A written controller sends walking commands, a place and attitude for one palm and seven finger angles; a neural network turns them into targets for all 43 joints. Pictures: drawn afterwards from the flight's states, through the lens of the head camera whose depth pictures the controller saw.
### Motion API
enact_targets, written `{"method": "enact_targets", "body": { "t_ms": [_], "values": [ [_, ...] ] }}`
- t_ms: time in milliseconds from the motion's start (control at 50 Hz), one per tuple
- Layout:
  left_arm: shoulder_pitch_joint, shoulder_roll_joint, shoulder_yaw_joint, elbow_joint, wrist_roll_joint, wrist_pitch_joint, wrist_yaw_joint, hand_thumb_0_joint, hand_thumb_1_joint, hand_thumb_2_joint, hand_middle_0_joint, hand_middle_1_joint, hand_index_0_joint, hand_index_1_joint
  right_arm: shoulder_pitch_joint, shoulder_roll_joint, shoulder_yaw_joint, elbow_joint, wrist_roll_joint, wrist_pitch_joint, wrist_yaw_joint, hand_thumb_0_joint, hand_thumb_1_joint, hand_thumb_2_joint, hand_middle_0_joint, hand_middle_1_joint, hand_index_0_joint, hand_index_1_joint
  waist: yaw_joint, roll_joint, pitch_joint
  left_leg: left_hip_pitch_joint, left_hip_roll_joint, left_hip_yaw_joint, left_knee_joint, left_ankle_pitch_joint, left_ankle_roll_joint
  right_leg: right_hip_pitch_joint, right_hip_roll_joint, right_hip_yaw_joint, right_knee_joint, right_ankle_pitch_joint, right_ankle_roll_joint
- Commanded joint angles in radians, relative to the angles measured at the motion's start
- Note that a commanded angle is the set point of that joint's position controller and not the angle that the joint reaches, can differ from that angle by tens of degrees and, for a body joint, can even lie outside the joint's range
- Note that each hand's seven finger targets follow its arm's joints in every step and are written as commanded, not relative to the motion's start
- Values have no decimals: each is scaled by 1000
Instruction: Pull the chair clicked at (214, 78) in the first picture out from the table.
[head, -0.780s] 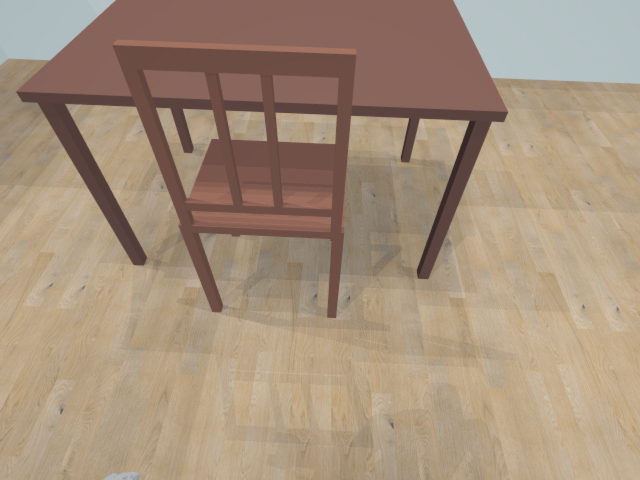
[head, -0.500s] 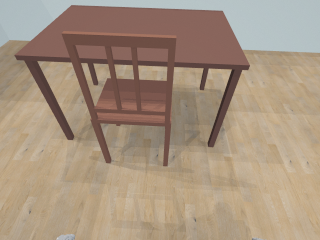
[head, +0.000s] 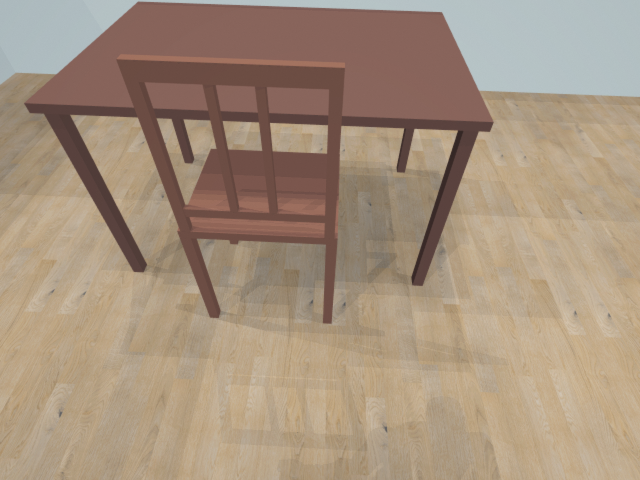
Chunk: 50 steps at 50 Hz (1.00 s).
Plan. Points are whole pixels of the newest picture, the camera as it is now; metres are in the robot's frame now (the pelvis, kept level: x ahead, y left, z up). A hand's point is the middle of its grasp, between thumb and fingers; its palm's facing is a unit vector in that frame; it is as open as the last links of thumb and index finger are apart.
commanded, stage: stand and wait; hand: left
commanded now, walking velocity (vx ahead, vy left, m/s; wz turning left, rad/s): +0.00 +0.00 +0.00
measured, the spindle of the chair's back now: (223, 154) +0.78 +0.26 -0.06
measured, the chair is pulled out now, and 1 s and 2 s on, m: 0.00 0.00 0.00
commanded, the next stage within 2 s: look at it before walking up in 0.08 s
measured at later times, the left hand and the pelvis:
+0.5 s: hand out of the picture +0.06 +0.23 -0.16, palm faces -0.03 -0.95 -0.30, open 7.3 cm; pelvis -0.01 +0.00 +0.00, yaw +0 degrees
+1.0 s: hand out of the picture +0.04 +0.22 -0.18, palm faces +0.04 -0.97 -0.23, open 7.3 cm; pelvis +0.02 +0.01 +0.00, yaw +1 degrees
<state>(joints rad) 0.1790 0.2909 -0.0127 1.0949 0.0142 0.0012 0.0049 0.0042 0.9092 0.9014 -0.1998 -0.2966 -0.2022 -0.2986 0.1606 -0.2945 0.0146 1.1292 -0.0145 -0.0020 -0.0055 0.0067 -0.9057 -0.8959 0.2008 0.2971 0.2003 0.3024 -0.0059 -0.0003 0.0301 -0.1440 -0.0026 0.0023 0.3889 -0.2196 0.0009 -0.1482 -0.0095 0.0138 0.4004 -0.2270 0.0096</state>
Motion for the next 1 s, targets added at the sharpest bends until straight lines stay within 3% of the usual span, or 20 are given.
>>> {"method": "enact_targets", "body": {
  "t_ms": [0, 760, 800, 860, 900, 920, 940, 980],
  "values": [
    [-25, 187, 39, -56, -4, -24, 16, 0, 900, 900, -200, -300, -200, -300, -36, -176, -37, -56, 6, -25, -12, 0, -900, -900, 200, 300, 200, 300, 6, -8, -38, 6, 109, -89, -70, 119, 24, -11, -103, 89, -76, 114, -27],
    [-46, 207, 48, -49, -2, -31, 13, 0, 900, 900, -200, -300, -200, -300, -45, -197, -42, -51, 5, -33, -12, 0, -900, -900, 200, 300, 200, 300, 3, -2, -52, 21, 119, -97, -90, 143, 19, -8, -101, 100, -95, 131, -28],
    [22, 108, 30, -22, 0, -15, 15, 0, 900, 900, -200, -300, -200, -300, 19, -90, -20, -28, -1, -17, -7, 0, -900, -900, 200, 300, 200, 300, 8, -16, -64, 8, 99, -68, -56, 12, 12, -1, -102, 92, -92, -32, -19],
    [78, 138, 44, -18, 6, 0, 6, 0, 900, 900, -200, -300, -200, -300, 53, -76, -22, -29, -10, -4, 1, 0, -900, -900, 200, 300, 200, 300, 25, -89, 32, -143, 34, -25, 29, -223, 13, -22, -138, 179, -159, -353, -56],
    [135, 171, 64, -22, 9, 2, 7, 0, 900, 900, -200, -300, -200, -300, 55, -65, -29, -53, -13, 1, 2, 0, -900, -900, 200, 300, 200, 300, 44, -177, 72, -247, 11, 32, 183, -249, 9, -8, -227, 294, -236, -497, -114],
    [143, 173, 72, -28, 9, -1, 9, 0, 900, 900, -200, -300, -200, -300, 60, -61, -34, -62, -15, -3, 3, 0, -900, -900, 200, 300, 200, 300, 44, -187, 93, -278, 23, 39, 244, -241, 10, -15, -270, 338, -253, -505, -147],
    [147, 167, 78, -34, 9, -8, 10, 0, 900, 900, -200, -300, -200, -300, 66, -57, -37, -71, -15, -10, 5, 0, -900, -900, 200, 300, 200, 300, 39, -164, 100, -288, 37, 33, 272, -234, 13, -16, -290, 344, -244, -455, -171],
    [136, 148, 83, -48, 9, -19, 8, 0, 900, 900, -200, -300, -200, -300, 114, -30, -39, -73, -9, -25, 8, 0, -900, -900, 200, 300, 200, 300, 12, -113, 89, -209, 46, 43, 198, -200, 20, -50, -277, 266, -179, -319, -177]
  ]
}}
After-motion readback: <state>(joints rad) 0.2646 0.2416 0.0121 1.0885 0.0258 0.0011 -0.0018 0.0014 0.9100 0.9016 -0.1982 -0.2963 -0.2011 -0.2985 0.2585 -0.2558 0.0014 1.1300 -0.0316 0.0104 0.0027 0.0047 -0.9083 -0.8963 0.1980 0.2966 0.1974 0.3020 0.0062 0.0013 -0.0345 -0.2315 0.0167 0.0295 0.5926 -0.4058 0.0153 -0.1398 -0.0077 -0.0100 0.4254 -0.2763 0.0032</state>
